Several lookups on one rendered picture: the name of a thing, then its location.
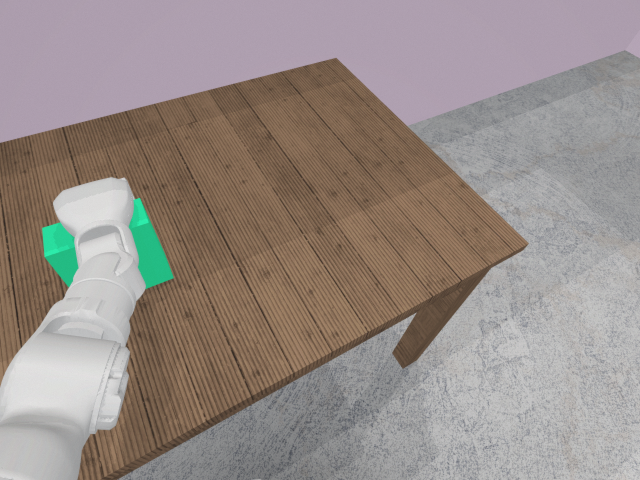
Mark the table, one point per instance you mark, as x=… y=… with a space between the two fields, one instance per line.
x=299 y=216

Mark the left robot hand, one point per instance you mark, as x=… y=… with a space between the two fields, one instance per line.
x=105 y=199

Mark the sponge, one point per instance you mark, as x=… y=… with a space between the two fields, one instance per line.
x=59 y=249

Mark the robot left upper arm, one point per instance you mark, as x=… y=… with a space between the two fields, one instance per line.
x=66 y=388

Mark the left robot forearm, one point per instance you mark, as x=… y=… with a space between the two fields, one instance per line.
x=102 y=297

